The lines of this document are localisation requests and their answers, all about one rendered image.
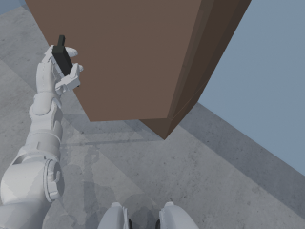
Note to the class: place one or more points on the left robot shin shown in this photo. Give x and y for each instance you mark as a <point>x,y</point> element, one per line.
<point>115,204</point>

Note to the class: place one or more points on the cupboard door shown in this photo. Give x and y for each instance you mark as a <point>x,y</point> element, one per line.
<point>132,51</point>

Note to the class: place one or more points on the handle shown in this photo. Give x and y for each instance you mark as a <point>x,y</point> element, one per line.
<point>61,56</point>

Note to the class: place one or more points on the right robot shin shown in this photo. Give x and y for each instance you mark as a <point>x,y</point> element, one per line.
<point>168,204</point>

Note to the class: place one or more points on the robot shin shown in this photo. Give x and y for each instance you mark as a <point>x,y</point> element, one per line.
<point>168,204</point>
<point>115,204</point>

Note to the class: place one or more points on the left robot forearm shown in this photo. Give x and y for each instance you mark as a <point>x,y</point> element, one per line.
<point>45,135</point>

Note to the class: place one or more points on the left robot hand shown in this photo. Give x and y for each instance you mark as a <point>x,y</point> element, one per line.
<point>50,79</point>

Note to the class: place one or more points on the left robot upper arm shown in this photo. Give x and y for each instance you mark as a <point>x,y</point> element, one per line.
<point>28,191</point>

